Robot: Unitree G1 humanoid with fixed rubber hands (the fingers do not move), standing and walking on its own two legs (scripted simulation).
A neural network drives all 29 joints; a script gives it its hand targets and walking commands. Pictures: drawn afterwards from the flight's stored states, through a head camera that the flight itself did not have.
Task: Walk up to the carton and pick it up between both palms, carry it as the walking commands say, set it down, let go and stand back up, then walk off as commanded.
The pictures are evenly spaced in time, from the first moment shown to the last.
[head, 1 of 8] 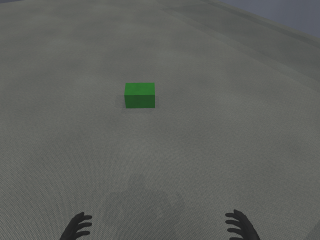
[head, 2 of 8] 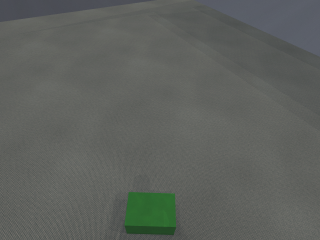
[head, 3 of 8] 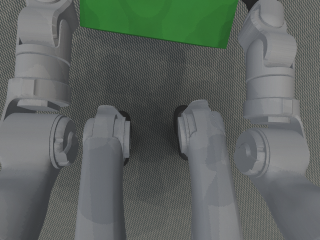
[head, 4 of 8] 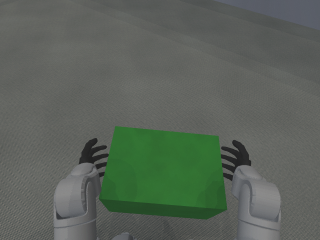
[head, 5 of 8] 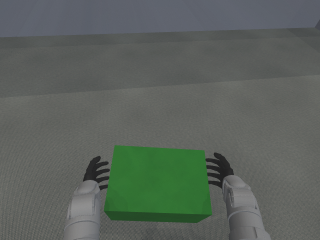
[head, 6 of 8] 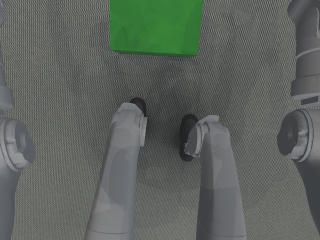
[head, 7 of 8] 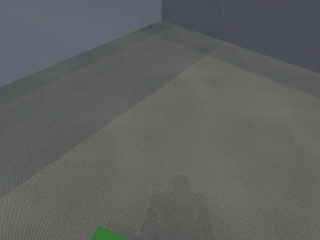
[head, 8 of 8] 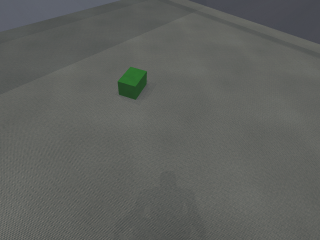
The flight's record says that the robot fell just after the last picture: no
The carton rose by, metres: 0.68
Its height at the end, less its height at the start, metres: +0.00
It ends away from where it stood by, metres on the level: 0.93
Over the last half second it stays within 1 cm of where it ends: yes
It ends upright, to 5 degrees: yes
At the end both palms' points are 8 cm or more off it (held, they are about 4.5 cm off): yes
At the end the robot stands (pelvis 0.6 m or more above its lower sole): yes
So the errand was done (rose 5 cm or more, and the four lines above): yes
